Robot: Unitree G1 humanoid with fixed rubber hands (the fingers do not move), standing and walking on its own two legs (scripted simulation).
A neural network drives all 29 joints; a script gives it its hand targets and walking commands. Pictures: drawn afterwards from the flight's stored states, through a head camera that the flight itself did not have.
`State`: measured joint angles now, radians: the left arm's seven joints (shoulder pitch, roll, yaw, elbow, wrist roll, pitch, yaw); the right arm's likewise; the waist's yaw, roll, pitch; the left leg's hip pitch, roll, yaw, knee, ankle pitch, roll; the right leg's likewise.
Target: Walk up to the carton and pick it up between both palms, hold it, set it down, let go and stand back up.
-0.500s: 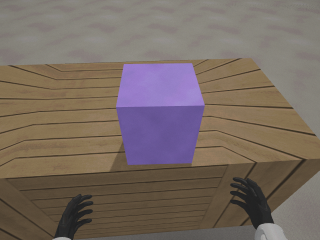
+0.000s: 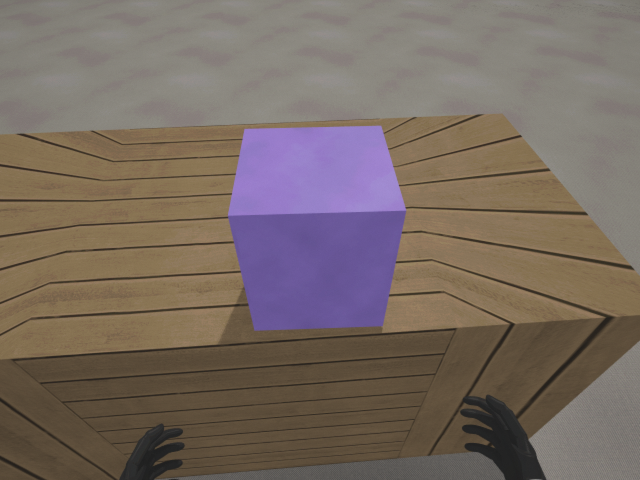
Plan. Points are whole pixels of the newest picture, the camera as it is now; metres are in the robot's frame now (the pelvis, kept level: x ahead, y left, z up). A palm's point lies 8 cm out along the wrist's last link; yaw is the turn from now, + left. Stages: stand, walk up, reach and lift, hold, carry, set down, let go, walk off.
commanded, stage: set down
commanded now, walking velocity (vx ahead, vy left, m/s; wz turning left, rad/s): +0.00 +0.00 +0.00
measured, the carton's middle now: (316, 231) +0.49 +0.03 +0.05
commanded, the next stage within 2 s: let go in 0.42 s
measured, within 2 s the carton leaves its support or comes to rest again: neither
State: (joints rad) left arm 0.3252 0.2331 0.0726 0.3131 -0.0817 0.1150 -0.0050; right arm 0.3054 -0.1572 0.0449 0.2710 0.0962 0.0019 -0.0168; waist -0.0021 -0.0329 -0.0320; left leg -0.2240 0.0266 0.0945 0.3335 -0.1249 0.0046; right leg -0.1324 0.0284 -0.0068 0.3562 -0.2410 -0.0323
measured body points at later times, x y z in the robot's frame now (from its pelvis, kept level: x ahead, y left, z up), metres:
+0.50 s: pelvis +0.01 +0.00 +0.00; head +0.02 +0.01 +0.45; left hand +0.17 +0.25 -0.09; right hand +0.17 -0.21 -0.07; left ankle +0.03 +0.12 -0.75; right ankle -0.03 -0.10 -0.75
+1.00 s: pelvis +0.01 +0.00 +0.00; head +0.02 +0.00 +0.45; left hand +0.17 +0.25 -0.10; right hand +0.16 -0.22 -0.09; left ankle +0.03 +0.12 -0.75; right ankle -0.03 -0.10 -0.75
